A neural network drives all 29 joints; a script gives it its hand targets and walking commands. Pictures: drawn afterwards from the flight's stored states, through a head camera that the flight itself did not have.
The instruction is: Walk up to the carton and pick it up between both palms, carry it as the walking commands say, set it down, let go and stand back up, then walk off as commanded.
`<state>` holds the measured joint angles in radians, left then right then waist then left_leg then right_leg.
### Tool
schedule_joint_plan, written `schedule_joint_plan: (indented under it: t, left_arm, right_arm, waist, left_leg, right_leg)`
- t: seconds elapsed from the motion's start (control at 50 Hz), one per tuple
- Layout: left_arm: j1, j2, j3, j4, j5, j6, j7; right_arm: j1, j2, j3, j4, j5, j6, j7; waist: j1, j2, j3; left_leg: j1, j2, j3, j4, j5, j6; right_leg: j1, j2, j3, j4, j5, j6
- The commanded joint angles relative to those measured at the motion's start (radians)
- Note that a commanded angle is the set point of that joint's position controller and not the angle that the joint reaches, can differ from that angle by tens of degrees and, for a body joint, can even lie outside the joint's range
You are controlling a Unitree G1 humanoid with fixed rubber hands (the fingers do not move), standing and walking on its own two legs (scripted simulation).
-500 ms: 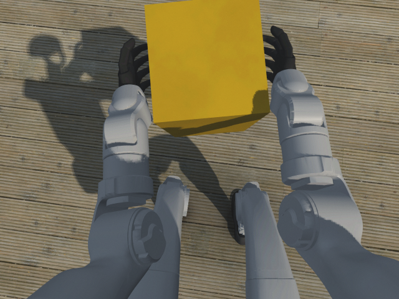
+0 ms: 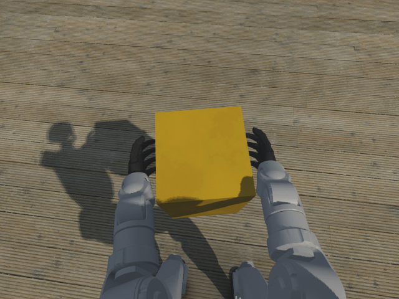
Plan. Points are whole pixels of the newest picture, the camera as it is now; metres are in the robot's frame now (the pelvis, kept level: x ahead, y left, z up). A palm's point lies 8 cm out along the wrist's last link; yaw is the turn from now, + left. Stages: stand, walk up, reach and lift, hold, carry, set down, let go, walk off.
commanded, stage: reach and lift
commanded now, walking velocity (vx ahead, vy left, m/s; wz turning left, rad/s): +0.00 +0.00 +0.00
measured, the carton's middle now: (202, 170) +0.39 +0.05 -0.11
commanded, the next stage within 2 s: none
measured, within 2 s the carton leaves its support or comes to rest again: neither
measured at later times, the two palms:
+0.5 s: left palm (127, 164) +0.34 +0.17 +0.04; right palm (276, 163) +0.37 -0.09 +0.03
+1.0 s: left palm (108, 170) +0.31 +0.17 +0.11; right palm (287, 158) +0.35 -0.09 +0.10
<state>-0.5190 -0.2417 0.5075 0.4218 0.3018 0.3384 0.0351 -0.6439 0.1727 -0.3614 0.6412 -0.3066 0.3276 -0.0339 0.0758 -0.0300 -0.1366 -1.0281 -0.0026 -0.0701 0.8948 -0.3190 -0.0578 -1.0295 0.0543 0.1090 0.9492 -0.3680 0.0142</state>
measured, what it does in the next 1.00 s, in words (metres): rises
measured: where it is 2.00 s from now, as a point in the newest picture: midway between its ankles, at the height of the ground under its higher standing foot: outside the picture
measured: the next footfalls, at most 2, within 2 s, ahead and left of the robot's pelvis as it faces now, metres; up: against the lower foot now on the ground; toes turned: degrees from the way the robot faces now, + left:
none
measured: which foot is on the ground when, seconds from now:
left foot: down 0.00-1.00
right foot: down 0.00-1.00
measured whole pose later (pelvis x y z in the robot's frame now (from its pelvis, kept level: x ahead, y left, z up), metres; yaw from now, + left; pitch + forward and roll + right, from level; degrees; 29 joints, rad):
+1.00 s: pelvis +0.01 -0.01 +0.06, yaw +1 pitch -4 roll +1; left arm -0.41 -0.20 0.38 0.41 0.29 0.60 0.05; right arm -0.48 0.19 -0.29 0.58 -0.28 0.56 -0.07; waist 0.10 0.00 0.00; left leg -0.21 0.01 -0.11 0.49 -0.22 -0.06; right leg -0.21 0.03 0.09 0.56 -0.28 -0.01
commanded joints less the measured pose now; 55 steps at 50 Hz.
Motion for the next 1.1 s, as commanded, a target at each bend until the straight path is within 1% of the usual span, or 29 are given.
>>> schedule_joint_plan:
  t: [0.0, 0.04, 0.06, 0.1, 0.16, 0.2, 0.24, 0.28, 0.32, 0.36, 0.38, 0.4, 0.46, 0.5, 0.52, 0.54, 0.58, 0.62, 0.64, 0.66, 0.68, 0.78, 0.88, 0.94, 0.96, 0.98, 1.0, 1.02, 1.08]
  left_arm:
    - [-0.533, -0.948, -0.675, 0.13, -0.131, -0.022, -0.225]
    - [-0.514, -1.012, -0.709, 0.096, -0.117, -0.022, -0.218]
    - [-0.5, -0.991, -0.744, 0.063, -0.162, -0.028, -0.226]
    - [-0.551, -1.014, -0.812, 0.015, -0.194, -0.024, -0.235]
    - [-0.473, -0.985, -0.799, 0.015, -0.175, -0.008, -0.231]
    - [-0.475, -1.032, -0.861, -0.049, -0.188, 0.004, -0.224]
    - [-0.426, -1.012, -0.787, 0.047, -0.177, 0.024, -0.223]
    - [-0.393, -1.046, -0.748, 0.079, -0.14, 0.034, -0.218]
    - [-0.417, -1.033, -0.696, 0.131, -0.116, 0.048, -0.214]
    - [-0.351, -1.014, -0.657, 0.148, -0.09, 0.073, -0.207]
    - [-0.41, -1.058, -0.678, 0.138, -0.132, 0.063, -0.217]
    - [-0.41, -1.054, -0.676, 0.115, -0.121, 0.074, -0.213]
    - [-0.455, -1.069, -0.694, 0.116, -0.155, 0.093, -0.223]
    - [-0.495, -1.058, -0.722, 0.065, -0.171, 0.086, -0.22]
    - [-0.388, -1.071, -0.713, 0.097, -0.166, 0.108, -0.223]
    - [-0.354, -1.022, -0.667, 0.134, -0.144, 0.111, -0.219]
    - [-0.318, -1.057, -0.72, 0.112, -0.156, 0.122, -0.218]
    - [-0.411, -1.043, -0.757, 0.079, -0.18, 0.129, -0.224]
    - [-0.371, -1.052, -0.73, 0.058, -0.188, 0.138, -0.218]
    - [-0.445, -1.031, -0.758, 0.013, -0.206, 0.132, -0.223]
    - [-0.476, -1.074, -0.78, -0.01, -0.236, 0.148, -0.227]
    - [-0.449, -1.034, -0.697, 0.138, -0.195, 0.207, -0.232]
    - [-0.503, -1.024, -0.768, -0.003, -0.257, 0.232, -0.223]
    - [-0.419, -0.958, -0.661, 0.095, -0.211, 0.279, -0.222]
    - [-0.447, -0.941, -0.668, 0.065, -0.199, 0.296, -0.227]
    - [-0.458, -0.985, -0.728, 0.026, -0.242, 0.295, -0.229]
    - [-0.494, -0.957, -0.726, -0.03, -0.24, 0.309, -0.225]
    - [-0.494, -0.958, -0.757, -0.067, -0.278, 0.306, -0.227]
    - [-0.431, -1.014, -0.779, -0.063, -0.299, 0.336, -0.238]
  right_arm:
    - [-0.454, 1.081, 0.549, 0.006, 0.131, -0.065, 0.192]
    - [-0.426, 1.078, 0.56, 0.014, 0.147, -0.067, 0.193]
    - [-0.424, 1.081, 0.646, -0.052, 0.146, -0.069, 0.189]
    - [-0.423, 1.053, 0.671, -0.079, 0.183, -0.068, 0.191]
    - [-0.36, 1.094, 0.659, -0.03, 0.183, -0.042, 0.207]
    - [-0.299, 1.043, 0.628, -0.074, 0.166, -0.04, 0.217]
    - [-0.314, 1.022, 0.634, -0.022, 0.182, -0.019, 0.22]
    - [-0.428, 1.005, 0.635, -0.121, 0.191, -0.032, 0.232]
    - [-0.409, 1.014, 0.563, 0.005, 0.153, 0.003, 0.241]
    - [-0.336, 0.999, 0.523, 0.035, 0.137, 0.024, 0.256]
    - [-0.389, 0.984, 0.527, 0.015, 0.13, 0.016, 0.252]
    - [-0.393, 0.984, 0.545, -0.005, 0.162, 0.019, 0.259]
    - [-0.41, 1.005, 0.552, -0.03, 0.155, 0.041, 0.253]
    - [-0.473, 1.057, 0.605, -0.064, 0.192, 0.038, 0.254]
    - [-0.334, 1.052, 0.586, -0.034, 0.158, 0.056, 0.255]
    - [-0.395, 1.058, 0.609, -0.062, 0.181, 0.051, 0.257]
    - [-0.37, 1.063, 0.635, -0.119, 0.204, 0.057, 0.256]
    - [-0.39, 1.027, 0.602, -0.093, 0.207, 0.068, 0.249]
    - [-0.355, 1.046, 0.623, -0.086, 0.212, 0.085, 0.253]
    - [-0.376, 1.095, 0.647, -0.09, 0.212, 0.089, 0.245]
    - [-0.312, 1.072, 0.614, -0.074, 0.181, 0.104, 0.239]
    - [-0.441, 1.041, 0.582, -0.055, 0.189, 0.133, 0.231]
    - [-0.435, 1.138, 0.667, -0.098, 0.281, 0.174, 0.231]
    - [-0.441, 1.076, 0.602, -0.072, 0.244, 0.208, 0.22]
    - [-0.292, 1.066, 0.508, 0.038, 0.193, 0.235, 0.214]
    - [-0.352, 1.072, 0.569, -0.064, 0.219, 0.229, 0.219]
    - [-0.34, 1.062, 0.547, -0.037, 0.235, 0.249, 0.222]
    - [-0.344, 1.097, 0.603, -0.088, 0.238, 0.254, 0.219]
    - [-0.419, 1.061, 0.685, -0.289, 0.284, 0.259, 0.208]
  waist:
    - [0.017, -0.026, -0.719]
    - [0.051, 0.031, -0.631]
    - [0.02, -0.09, -0.737]
    - [0.002, 0.034, -0.751]
    - [0.043, -0.02, -0.69]
    - [-0.041, 0.062, -0.726]
    - [0.019, 0.035, -0.614]
    - [0.037, 0.068, -0.579]
    - [0.046, -0.012, -0.418]
    - [0.042, 0.031, -0.346]
    - [0.01, -0.008, -0.34]
    - [0.058, 0.054, -0.332]
    - [0.008, 0.021, -0.38]
    - [0.04, 0.013, -0.441]
    - [0.004, -0.007, -0.46]
    - [0.053, -0.009, -0.414]
    - [0.059, 0.022, -0.409]
    - [0.02, 0.063, -0.331]
    - [0.041, 0.062, -0.322]
    - [0.032, 0.012, -0.341]
    - [-0.027, 0.03, -0.351]
    - [0.024, 0.032, -0.208]
    - [0.045, 0.011, -0.266]
    - [0.064, 0.025, -0.081]
    - [0.0, 0.032, -0.028]
    - [0.004, 0.001, -0.132]
    - [0.025, 0.076, -0.116]
    - [0.008, -0.031, -0.162]
    - [0.024, 0.02, -0.173]
  left_leg:
    - [0.476, -0.143, 0.056, -0.052, 0.469, 0.03]
    - [0.505, -0.142, 0.058, -0.084, 0.48, 0.015]
    - [0.537, -0.14, 0.048, -0.061, 0.517, 0.016]
    - [0.562, -0.144, 0.064, -0.094, 0.528, 0.005]
    - [0.626, -0.138, 0.039, -0.125, 0.585, 0.009]
    - [0.762, -0.13, 0.022, -0.159, 0.595, 0.0]
    - [0.679, -0.127, 0.04, -0.196, 0.526, 0.002]
    - [0.708, -0.135, 0.04, -0.216, 0.403, 0.002]
    - [0.684, -0.116, 0.031, -0.253, 0.311, 0.013]
    - [0.723, -0.113, 0.025, -0.296, 0.283, 0.016]
    - [0.722, -0.117, 0.029, -0.279, 0.295, 0.008]
    - [0.788, -0.117, 0.018, -0.312, 0.338, 0.006]
    - [0.829, -0.123, 0.031, -0.311, 0.307, 0.01]
    - [0.873, -0.116, 0.034, -0.32, 0.336, 0.014]
    - [0.899, -0.125, 0.02, -0.329, 0.398, 0.015]
    - [0.886, -0.12, 0.026, -0.33, 0.411, 0.022]
    - [0.963, -0.125, 0.014, -0.35, 0.491, 0.023]
    - [0.925, -0.124, 0.024, -0.351, 0.386, 0.014]
    - [0.969, -0.125, 0.026, -0.376, 0.399, 0.016]
    - [0.928, -0.132, 0.035, -0.36, 0.346, 0.022]
    - [0.994, -0.122, 0.026, -0.38, 0.383, 0.016]
    - [0.902, -0.12, 0.032, -0.418, 0.199, 0.02]
    - [1.015, -0.118, 0.046, -0.42, 0.341, 0.033]
    - [0.951, -0.113, 0.061, -0.46, 0.182, 0.038]
    - [0.991, -0.128, 0.061, -0.46, 0.18, 0.032]
    - [1.039, -0.111, 0.042, -0.466, 0.258, 0.03]
    - [1.011, -0.116, 0.064, -0.479, 0.263, 0.026]
    - [1.065, -0.112, 0.043, -0.47, 0.333, 0.032]
    - [1.033, -0.122, 0.05, -0.483, 0.375, 0.025]
  right_leg:
    - [0.434, 0.107, -0.022, -0.129, 0.477, 0.027]
    - [0.403, 0.112, -0.018, -0.152, 0.426, 0.011]
    - [0.447, 0.119, -0.03, -0.163, 0.467, 0.026]
    - [0.542, 0.111, -0.006, -0.188, 0.502, 0.009]
    - [0.51, 0.12, -0.016, -0.213, 0.513, 0.018]
    - [0.483, 0.122, -0.031, -0.239, 0.48, -0.001]
    - [0.523, 0.117, -0.02, -0.275, 0.43, -0.005]
    - [0.513, 0.112, -0.011, -0.285, 0.306, -0.005]
    - [0.444, 0.109, -0.033, -0.302, 0.215, 0.004]
    - [0.434, 0.104, -0.04, -0.324, 0.188, -0.01]
    - [0.439, 0.101, -0.044, -0.339, 0.19, -0.018]
    - [0.436, 0.108, -0.037, -0.332, 0.199, -0.022]
    - [0.543, 0.102, -0.05, -0.375, 0.196, -0.016]
    - [0.599, 0.101, -0.046, -0.375, 0.237, -0.008]
    - [0.627, 0.104, -0.054, -0.401, 0.283, -0.018]
    - [0.605, 0.101, -0.052, -0.394, 0.276, -0.005]
    - [0.631, 0.102, -0.048, -0.411, 0.318, -0.007]
    - [0.627, 0.095, -0.036, -0.431, 0.256, -0.015]
    - [0.676, 0.094, -0.034, -0.434, 0.26, -0.019]
    - [0.734, 0.089, -0.023, -0.444, 0.259, -0.012]
    - [0.73, 0.085, -0.042, -0.46, 0.282, -0.022]
    - [0.762, 0.074, -0.041, -0.493, 0.124, -0.012]
    - [0.861, 0.054, -0.037, -0.518, 0.253, 0.002]
    - [0.839, 0.039, -0.036, -0.545, 0.09, 0.0]
    - [0.776, 0.03, -0.035, -0.576, 0.084, -0.011]
    - [0.821, 0.044, -0.046, -0.569, 0.163, -0.005]
    - [0.861, 0.045, -0.038, -0.573, 0.175, 0.001]
    - [0.876, 0.047, -0.04, -0.568, 0.248, 0.005]
    - [0.981, 0.04, -0.028, -0.579, 0.331, 0.006]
